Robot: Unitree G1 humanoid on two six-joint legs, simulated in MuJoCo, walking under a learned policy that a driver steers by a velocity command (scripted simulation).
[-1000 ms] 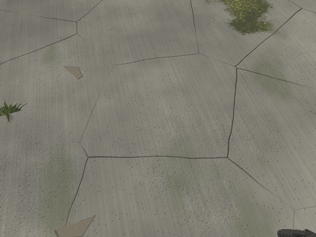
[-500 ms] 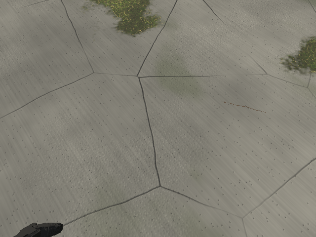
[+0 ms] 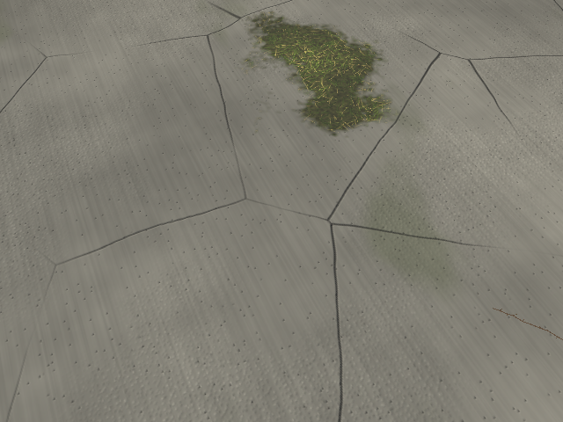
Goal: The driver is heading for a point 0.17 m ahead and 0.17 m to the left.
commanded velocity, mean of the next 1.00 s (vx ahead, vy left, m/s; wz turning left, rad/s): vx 0.12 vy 0.00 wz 0.10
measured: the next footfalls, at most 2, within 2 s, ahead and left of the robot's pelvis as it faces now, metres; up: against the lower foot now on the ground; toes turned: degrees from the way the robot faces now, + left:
right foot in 0.42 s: +0.33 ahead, -0.12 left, +0.00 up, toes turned +6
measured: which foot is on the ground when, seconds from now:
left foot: down 0.00-1.00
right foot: down 0.00-0.00, up 0.02-0.40, down 0.42-1.00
